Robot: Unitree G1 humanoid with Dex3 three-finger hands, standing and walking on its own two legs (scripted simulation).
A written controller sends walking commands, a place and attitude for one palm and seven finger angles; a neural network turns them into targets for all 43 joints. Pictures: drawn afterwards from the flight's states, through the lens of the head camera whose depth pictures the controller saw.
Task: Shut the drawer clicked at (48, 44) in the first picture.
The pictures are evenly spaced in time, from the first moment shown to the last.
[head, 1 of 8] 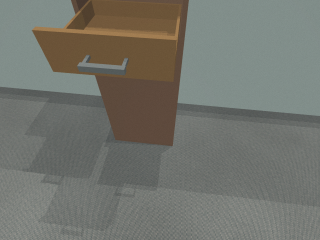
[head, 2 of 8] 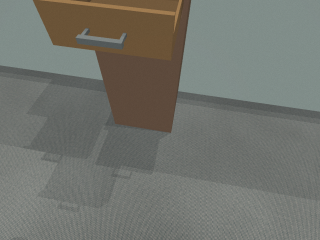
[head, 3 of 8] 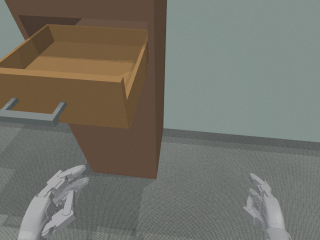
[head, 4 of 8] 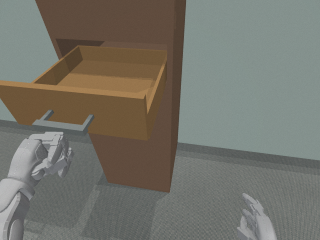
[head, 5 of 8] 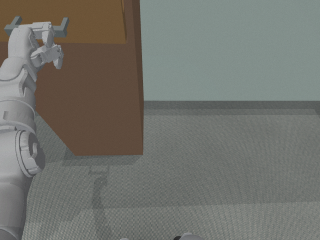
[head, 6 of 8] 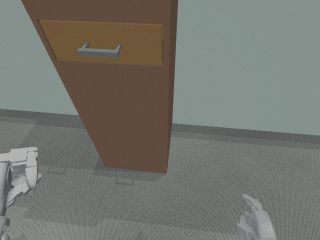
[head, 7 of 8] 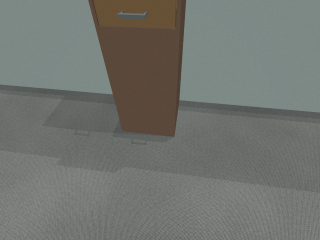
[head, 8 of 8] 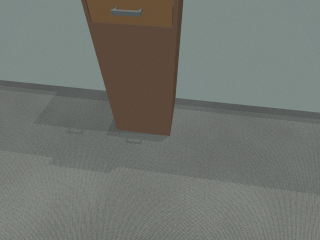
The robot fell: no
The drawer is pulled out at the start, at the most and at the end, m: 0.29 0.29 0.00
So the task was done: yes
